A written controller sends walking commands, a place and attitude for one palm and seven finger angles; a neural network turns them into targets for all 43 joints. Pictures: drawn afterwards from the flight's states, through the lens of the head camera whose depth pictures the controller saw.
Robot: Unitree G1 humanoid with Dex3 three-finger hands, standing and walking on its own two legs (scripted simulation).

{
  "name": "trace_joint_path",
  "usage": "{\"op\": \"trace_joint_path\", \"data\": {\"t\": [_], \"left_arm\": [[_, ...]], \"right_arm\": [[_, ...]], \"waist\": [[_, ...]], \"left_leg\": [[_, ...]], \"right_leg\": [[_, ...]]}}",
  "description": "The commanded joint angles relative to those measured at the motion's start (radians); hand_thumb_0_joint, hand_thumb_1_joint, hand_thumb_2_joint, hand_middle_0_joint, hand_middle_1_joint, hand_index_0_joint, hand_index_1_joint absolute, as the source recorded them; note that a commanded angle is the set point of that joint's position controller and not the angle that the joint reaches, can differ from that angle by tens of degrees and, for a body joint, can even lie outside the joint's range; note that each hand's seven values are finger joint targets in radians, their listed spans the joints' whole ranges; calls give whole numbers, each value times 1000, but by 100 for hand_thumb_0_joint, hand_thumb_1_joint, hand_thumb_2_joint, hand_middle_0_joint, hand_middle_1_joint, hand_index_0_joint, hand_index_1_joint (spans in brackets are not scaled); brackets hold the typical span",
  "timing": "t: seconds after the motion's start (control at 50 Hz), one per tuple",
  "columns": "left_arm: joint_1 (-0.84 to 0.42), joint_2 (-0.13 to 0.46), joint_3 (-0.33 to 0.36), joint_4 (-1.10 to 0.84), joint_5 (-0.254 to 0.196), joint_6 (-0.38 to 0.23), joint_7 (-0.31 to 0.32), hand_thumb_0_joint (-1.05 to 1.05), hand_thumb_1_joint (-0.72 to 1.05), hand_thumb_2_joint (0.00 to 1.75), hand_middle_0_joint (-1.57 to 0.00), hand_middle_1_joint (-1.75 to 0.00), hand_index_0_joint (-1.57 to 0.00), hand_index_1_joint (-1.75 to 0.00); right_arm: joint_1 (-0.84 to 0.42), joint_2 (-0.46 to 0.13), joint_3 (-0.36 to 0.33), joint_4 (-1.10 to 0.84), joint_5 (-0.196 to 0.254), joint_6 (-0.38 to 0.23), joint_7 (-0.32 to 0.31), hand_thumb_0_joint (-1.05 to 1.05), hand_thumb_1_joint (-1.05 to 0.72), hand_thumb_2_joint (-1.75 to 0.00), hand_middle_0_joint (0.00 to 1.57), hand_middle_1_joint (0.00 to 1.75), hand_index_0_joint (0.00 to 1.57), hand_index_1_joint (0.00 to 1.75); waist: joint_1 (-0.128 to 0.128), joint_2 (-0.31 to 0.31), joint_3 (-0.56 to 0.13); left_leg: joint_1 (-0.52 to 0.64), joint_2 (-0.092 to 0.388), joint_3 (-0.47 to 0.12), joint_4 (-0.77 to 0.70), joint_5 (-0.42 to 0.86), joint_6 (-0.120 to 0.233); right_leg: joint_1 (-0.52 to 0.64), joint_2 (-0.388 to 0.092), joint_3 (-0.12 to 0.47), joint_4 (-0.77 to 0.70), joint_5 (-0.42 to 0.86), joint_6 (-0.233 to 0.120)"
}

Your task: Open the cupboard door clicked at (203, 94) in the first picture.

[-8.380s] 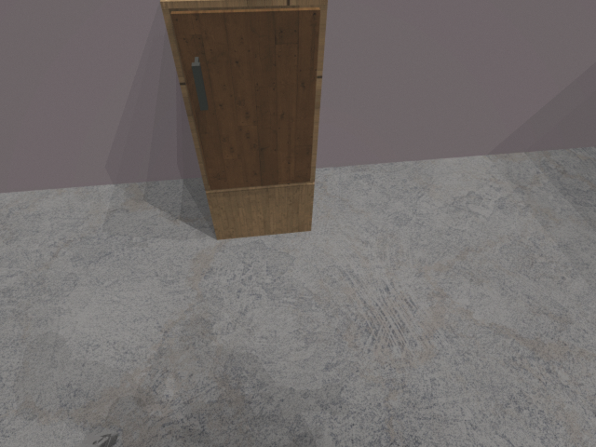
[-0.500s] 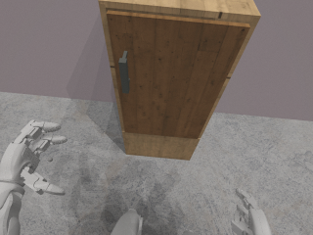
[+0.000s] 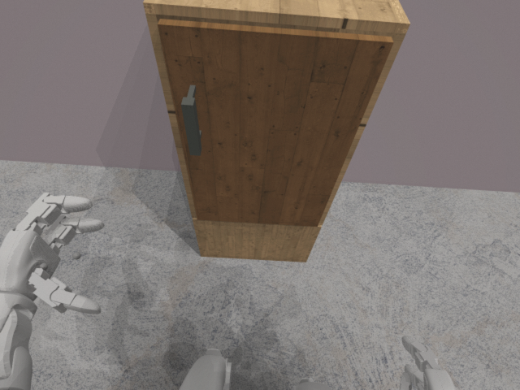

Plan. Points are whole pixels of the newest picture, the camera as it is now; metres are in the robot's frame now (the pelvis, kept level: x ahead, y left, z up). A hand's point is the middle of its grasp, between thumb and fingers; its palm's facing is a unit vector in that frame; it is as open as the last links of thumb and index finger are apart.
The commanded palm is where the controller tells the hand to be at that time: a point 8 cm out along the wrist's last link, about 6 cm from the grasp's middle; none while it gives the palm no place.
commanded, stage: raise the hand with hooked fingers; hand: left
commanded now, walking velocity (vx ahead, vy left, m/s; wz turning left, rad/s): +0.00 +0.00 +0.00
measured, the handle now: (194, 121) +0.58 +0.16 +0.04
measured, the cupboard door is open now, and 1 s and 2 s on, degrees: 0 0 0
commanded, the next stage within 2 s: move the hooked fingers beside the handle in 0.16 s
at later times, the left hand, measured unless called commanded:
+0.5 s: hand (89, 237) +0.31 +0.26 +0.06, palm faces +0.01 -1.00 -0.02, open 14.0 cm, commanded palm +0.30 +0.31 +0.06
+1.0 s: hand (126, 192) +0.40 +0.24 +0.05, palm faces +0.01 -1.00 -0.02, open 14.0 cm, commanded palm +0.38 +0.28 +0.06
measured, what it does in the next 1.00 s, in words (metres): stands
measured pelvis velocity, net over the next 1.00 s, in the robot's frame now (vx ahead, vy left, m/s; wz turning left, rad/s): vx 0.01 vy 0.00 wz -0.01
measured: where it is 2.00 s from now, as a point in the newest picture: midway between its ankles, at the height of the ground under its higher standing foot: outside the picture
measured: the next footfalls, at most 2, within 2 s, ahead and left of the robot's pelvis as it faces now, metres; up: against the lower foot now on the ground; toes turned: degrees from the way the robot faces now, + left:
none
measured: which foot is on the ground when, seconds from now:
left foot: down 0.00-1.00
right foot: down 0.00-1.00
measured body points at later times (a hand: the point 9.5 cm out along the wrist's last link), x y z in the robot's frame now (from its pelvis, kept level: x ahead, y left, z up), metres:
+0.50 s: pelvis +0.00 +0.00 +0.00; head +0.07 +0.02 +0.44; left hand +0.30 +0.32 +0.06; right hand +0.16 -0.25 -0.08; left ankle +0.07 +0.10 -0.67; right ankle -0.02 -0.13 -0.67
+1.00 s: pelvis +0.01 +0.00 -0.01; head +0.09 +0.01 +0.44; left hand +0.39 +0.29 +0.06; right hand +0.10 -0.27 -0.11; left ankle +0.07 +0.10 -0.67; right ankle -0.02 -0.13 -0.67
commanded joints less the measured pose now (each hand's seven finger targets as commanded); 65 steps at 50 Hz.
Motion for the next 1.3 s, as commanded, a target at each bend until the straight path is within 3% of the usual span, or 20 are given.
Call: {"op": "trace_joint_path", "data": {"t": [0.0,0.04,0.12,0.18,0.24,0.28,0.32,0.44,0.52,0.58,0.7,0.78,0.9,0.96,1.02,1.06,1.12,1.18,1.22,1.28], "left_arm": [[-181,271,96,-216,-30,-65,1,0,-50,30,-30,-120,-30,-120],[-171,260,86,-217,-28,-61,-3,0,-50,30,-30,-120,-30,-120],[-171,261,94,-193,-34,-50,-9,0,-50,30,-30,-120,-30,-120],[-180,250,84,-206,-34,-51,-13,0,-50,30,-30,-120,-30,-120],[-176,245,81,-181,-34,-45,-15,0,-50,30,-30,-120,-30,-120],[-266,238,60,-170,-27,-46,-14,0,-50,30,-30,-120,-30,-120],[-297,261,78,-153,-23,-49,-13,0,-50,30,-30,-120,-30,-120],[-402,240,27,-133,8,-49,4,0,-50,30,-30,-120,-30,-120],[-418,276,63,-91,24,-41,34,0,-50,30,-30,-120,-30,-120],[-471,266,47,-53,37,-38,49,0,-50,30,-30,-120,-30,-120],[-518,273,48,-1,54,-55,63,0,-50,30,-30,-120,-30,-120],[-591,277,42,69,66,-60,65,0,-50,30,-30,-120,-30,-120],[-744,257,0,116,92,-83,84,0,-50,30,-30,-120,-30,-120],[-789,286,20,148,109,-94,101,0,-50,30,-30,-120,-30,-120],[-781,282,23,196,120,-95,117,0,-50,30,-30,-120,-30,-120],[-824,306,33,240,127,-91,124,0,-50,30,-30,-120,-30,-120],[-847,367,82,274,140,-103,125,0,-50,30,-30,-120,-30,-120],[-893,323,38,262,143,-121,118,0,-50,30,-30,-120,-30,-120],[-907,337,51,329,142,-118,111,0,-50,30,-30,-120,-30,-120],[-988,348,39,414,152,-114,102,0,-50,30,-30,-120,-30,-120]], "right_arm": [[-28,-156,-63,-136,4,-55,-12,0,-90,-90,20,30,20,30],[-32,-153,-62,-136,7,-56,-13,0,-90,-90,20,30,20,30],[-33,-155,-60,-136,6,-56,-14,0,-90,-90,20,30,20,30],[-35,-153,-62,-134,6,-58,-13,0,-90,-90,20,30,20,30],[-32,-153,-59,-135,5,-56,-11,0,-90,-90,20,30,20,30],[-33,-154,-59,-123,5,-55,-16,0,-90,-90,20,30,20,30],[-28,-158,-58,-116,3,-55,-19,0,-90,-90,20,30,20,30],[-23,-156,-60,-101,3,-49,-21,0,-90,-90,20,30,20,30],[-16,-157,-59,-99,0,-34,-15,0,-90,-90,20,30,20,30],[-9,-155,-60,-92,0,-18,-12,0,-90,-90,20,30,20,30],[19,-159,-64,-84,-5,3,-4,0,-90,-90,20,30,20,30],[35,-162,-68,-63,-3,22,-2,0,-90,-90,20,30,20,30],[58,-162,-71,-41,-5,43,-2,0,-90,-90,20,30,20,30],[70,-166,-72,-27,-8,55,1,0,-90,-90,20,30,20,30],[81,-162,-71,-25,-10,68,7,0,-90,-90,20,30,20,30],[87,-165,-70,-18,-9,80,9,0,-90,-90,20,30,20,30],[98,-167,-69,-19,-14,94,10,0,-90,-90,20,30,20,30],[104,-161,-72,-12,-15,102,18,0,-90,-90,20,30,20,30],[117,-168,-73,-2,-14,111,17,0,-90,-90,20,30,20,30],[125,-172,-71,11,-14,123,16,0,-90,-90,20,30,20,30]], "waist": [[11,97,-253],[10,127,-257],[10,72,-251],[8,99,-264],[4,69,-249],[-12,79,-241],[-9,80,-252],[-20,99,-278],[-3,88,-304],[-13,94,-283],[-10,96,-336],[-30,70,-314],[-51,90,-328],[-44,112,-364],[-45,84,-381],[-55,67,-354],[-41,74,-398],[-55,121,-412],[-68,67,-390],[-85,61,-354]], "left_leg": [[361,-4,-36,-162,95,11],[381,-3,-34,-166,107,9],[360,-5,-33,-159,116,12],[374,-5,-29,-151,131,11],[350,-8,-26,-142,139,13],[347,-6,-28,-135,114,13],[352,-4,-31,-131,115,12],[386,2,-39,-132,118,10],[380,0,-37,-134,145,9],[370,1,-34,-138,125,7],[386,1,-31,-120,192,7],[366,6,-30,-114,178,8],[394,11,-43,-102,172,9],[410,11,-45,-98,192,4],[404,10,-38,-90,217,6],[360,9,-30,-85,191,11],[338,7,-17,-67,233,12],[393,12,-23,-59,266,8],[353,13,-21,-48,256,13],[292,10,-16,-37,189,18]], "right_leg": [[-49,20,-13,-158,146,-34],[-58,18,-15,-159,155,-32],[-46,19,-15,-161,169,-30],[-53,16,-13,-158,182,-28],[-49,18,-12,-155,198,-27],[-77,15,-9,-153,175,-25],[-79,15,-6,-150,172,-29],[-103,11,-9,-143,167,-30],[-73,11,-8,-139,187,-33],[-86,10,-10,-144,173,-31],[-67,13,-7,-127,228,-36],[-96,13,-5,-129,222,-29],[-150,14,-6,-118,201,-35],[-153,10,-3,-111,208,-34],[-137,12,-1,-110,239,-31],[-135,13,4,-114,232,-27],[-91,13,14,-96,287,-28],[-131,15,8,-93,299,-30],[-139,19,10,-92,303,-26],[-160,15,19,-96,256,-22]]}}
